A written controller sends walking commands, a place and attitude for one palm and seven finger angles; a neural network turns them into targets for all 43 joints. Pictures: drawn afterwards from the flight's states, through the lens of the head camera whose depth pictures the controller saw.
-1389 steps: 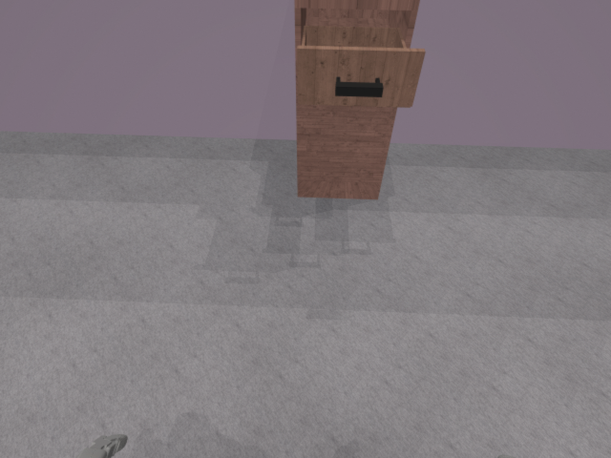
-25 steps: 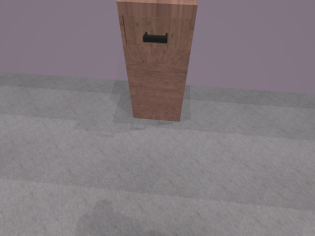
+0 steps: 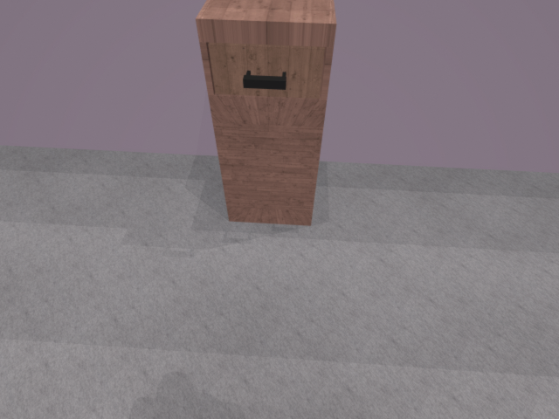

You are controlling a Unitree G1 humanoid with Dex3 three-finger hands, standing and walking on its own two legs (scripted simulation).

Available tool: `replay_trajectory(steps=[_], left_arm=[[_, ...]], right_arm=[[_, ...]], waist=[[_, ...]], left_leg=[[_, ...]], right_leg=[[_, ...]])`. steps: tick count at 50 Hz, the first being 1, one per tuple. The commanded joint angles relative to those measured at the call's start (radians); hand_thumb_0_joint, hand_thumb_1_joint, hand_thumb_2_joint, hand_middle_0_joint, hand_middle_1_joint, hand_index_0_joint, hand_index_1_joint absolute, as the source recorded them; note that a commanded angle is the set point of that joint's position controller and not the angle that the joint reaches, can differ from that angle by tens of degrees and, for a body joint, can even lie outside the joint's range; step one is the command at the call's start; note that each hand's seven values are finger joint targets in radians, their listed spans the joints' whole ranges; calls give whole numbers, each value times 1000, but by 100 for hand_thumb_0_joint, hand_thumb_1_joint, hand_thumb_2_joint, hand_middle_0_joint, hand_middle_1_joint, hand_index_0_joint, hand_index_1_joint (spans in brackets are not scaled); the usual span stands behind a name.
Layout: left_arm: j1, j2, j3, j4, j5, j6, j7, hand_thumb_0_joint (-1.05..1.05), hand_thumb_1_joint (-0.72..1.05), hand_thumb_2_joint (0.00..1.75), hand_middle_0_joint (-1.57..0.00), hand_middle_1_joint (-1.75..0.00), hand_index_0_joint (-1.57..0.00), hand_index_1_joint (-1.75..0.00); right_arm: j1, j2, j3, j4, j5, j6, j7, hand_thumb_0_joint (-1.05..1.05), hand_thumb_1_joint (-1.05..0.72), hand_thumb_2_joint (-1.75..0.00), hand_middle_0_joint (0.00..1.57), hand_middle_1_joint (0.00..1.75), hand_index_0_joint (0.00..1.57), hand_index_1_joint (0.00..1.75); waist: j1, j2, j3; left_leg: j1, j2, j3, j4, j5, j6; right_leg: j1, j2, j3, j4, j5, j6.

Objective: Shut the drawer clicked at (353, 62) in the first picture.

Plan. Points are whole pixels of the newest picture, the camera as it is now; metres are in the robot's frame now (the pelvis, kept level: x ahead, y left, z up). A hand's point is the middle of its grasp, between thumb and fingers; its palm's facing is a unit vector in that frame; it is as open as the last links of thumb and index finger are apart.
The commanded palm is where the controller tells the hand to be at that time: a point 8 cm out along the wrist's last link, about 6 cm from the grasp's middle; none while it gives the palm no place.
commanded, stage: let the arm hang, fingers relaxed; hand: left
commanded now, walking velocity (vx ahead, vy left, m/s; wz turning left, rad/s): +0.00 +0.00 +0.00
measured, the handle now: (265, 78) +1.02 +0.09 -0.03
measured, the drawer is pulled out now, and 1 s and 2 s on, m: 0.00 0.00 0.00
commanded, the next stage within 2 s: look to check the result in 0.02 s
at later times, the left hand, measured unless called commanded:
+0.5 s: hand out of the picture +0.03 +0.18 -0.17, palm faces +0.02 -0.97 -0.23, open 7.4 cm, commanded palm none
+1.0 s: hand out of the picture +0.08 +0.20 -0.16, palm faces +0.00 -0.96 -0.29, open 7.4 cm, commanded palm none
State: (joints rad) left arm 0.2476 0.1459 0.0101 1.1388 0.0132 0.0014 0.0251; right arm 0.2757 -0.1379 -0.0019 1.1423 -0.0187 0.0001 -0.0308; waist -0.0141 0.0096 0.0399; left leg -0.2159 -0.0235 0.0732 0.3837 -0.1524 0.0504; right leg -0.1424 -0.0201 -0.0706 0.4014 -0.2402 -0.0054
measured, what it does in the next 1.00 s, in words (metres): stands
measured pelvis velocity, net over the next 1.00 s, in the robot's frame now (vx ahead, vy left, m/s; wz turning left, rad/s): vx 0.03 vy -0.02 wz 0.01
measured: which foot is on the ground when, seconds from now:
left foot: down 0.00-1.00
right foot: down 0.00-1.00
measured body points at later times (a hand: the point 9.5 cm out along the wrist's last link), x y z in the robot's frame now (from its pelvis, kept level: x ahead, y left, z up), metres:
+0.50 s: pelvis +0.02 -0.01 +0.00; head +0.03 -0.01 +0.45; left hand +0.03 +0.23 -0.15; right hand +0.04 -0.25 -0.16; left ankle +0.04 +0.09 -0.74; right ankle -0.01 -0.11 -0.74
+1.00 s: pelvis +0.03 -0.02 +0.00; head +0.05 -0.03 +0.45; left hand +0.08 +0.25 -0.14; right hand +0.08 -0.29 -0.15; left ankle +0.04 +0.09 -0.74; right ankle -0.01 -0.11 -0.74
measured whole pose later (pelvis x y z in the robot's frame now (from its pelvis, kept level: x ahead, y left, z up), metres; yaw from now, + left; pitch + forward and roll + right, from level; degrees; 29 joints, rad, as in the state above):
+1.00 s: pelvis +0.03 -0.02 +0.00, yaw +0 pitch -1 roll +0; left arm 0.15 0.26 0.02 1.13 0.01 -0.01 0.01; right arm 0.14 -0.27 -0.01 1.14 -0.01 -0.01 -0.02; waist -0.01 0.01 0.06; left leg -0.15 0.00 0.06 0.33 -0.16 0.01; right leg -0.06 0.01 -0.08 0.31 -0.24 -0.03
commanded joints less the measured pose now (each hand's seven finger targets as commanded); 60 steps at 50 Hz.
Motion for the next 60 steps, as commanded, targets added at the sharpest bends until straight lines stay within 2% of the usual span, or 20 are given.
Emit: replay_trajectory(steps=[1,6,9,14,20,26,29,33,36,41,45,49,52,60], left_arm=[[78,119,23,-20,-2,-17,11,0,90,90,-20,-30,-20,-30],[77,125,24,-19,-2,-21,11,0,90,90,-20,-30,-20,-30],[73,124,22,-15,-4,-22,12,0,90,90,-20,-30,-20,-30],[59,140,23,-11,-3,-23,11,0,90,90,-20,-30,-20,-30],[34,166,29,-17,-2,-28,8,0,90,90,-20,-30,-20,-30],[5,195,32,-27,-1,-30,6,0,90,90,-20,-30,-20,-30],[-14,207,33,-28,-2,-30,3,0,90,90,-20,-30,-20,-30],[-40,229,35,-32,-2,-33,2,0,90,90,-20,-30,-20,-30],[-50,244,36,-38,-1,-34,1,0,90,90,-20,-30,-20,-30],[-70,268,39,-45,-2,-36,-1,0,90,90,-20,-30,-20,-30],[-86,280,41,-48,-4,-39,-1,0,90,90,-20,-30,-20,-30],[-96,289,39,-49,-4,-37,-2,0,90,90,-20,-30,-20,-30],[-100,300,42,-50,-4,-38,-2,0,90,90,-20,-30,-20,-30],[-111,308,42,-49,-4,-38,-3,0,90,90,-20,-30,-20,-30]], right_arm=[[55,-117,-26,-26,4,-15,-9,0,-90,-90,20,30,20,30],[48,-128,-29,-24,6,-18,-10,0,-90,-90,20,30,20,30],[37,-129,-29,-20,5,-19,-10,0,-90,-90,20,30,20,30],[16,-145,-31,-19,5,-16,-10,0,-90,-90,20,30,20,30],[-12,-176,-34,-25,5,-21,-9,0,-90,-90,20,30,20,30],[-48,-208,-35,-33,7,-23,-8,0,-90,-90,20,30,20,30],[-64,-217,-34,-31,5,-24,-7,0,-90,-90,20,30,20,30],[-83,-238,-35,-34,4,-24,-5,0,-90,-90,20,30,20,30],[-97,-257,-37,-40,5,-25,-4,0,-90,-90,20,30,20,30],[-116,-274,-37,-44,6,-24,-1,0,-90,-90,20,30,20,30],[-128,-286,-38,-44,5,-26,-1,0,-90,-90,20,30,20,30],[-138,-294,-37,-44,5,-23,-1,0,-90,-90,20,30,20,30],[-142,-301,-38,-46,6,-24,-1,0,-90,-90,20,30,20,30],[-155,-315,-36,-48,6,-25,-2,0,-90,-90,20,30,20,30]], waist=[[7,6,21],[7,-20,14],[4,-3,6],[2,-7,30],[2,3,-6],[5,-10,0],[5,3,9],[4,-19,-12],[5,-8,-28],[7,-18,-24],[5,-21,-51],[4,-14,-36],[4,-14,-59],[4,-13,-62]], left_leg=[[29,133,-152,-81,17,-1],[50,133,-144,-67,65,1],[69,133,-140,-61,88,0],[67,134,-139,-65,71,-1],[86,139,-142,-61,111,-2],[92,144,-146,-64,151,-3],[90,144,-145,-73,141,-6],[103,147,-146,-72,160,-9],[114,148,-145,-71,169,-10],[112,148,-146,-76,163,-13],[133,152,-140,-73,201,-14],[129,153,-141,-78,188,-17],[141,155,-139,-72,207,-17],[153,158,-138,-78,218,-19]], right_leg=[[-55,-82,90,-84,10,-36],[-50,-87,89,-89,37,-37],[-49,-91,94,-91,52,-37],[-56,-93,96,-106,42,-39],[-26,-96,100,-108,80,-40],[-16,-98,97,-114,116,-39],[-14,-103,98,-122,111,-38],[3,-107,97,-126,142,-38],[11,-108,102,-131,152,-39],[17,-112,104,-142,162,-37],[39,-118,104,-137,233,-35],[33,-117,106,-146,214,-36],[48,-120,106,-146,243,-34],[55,-121,107,-152,259,-34]])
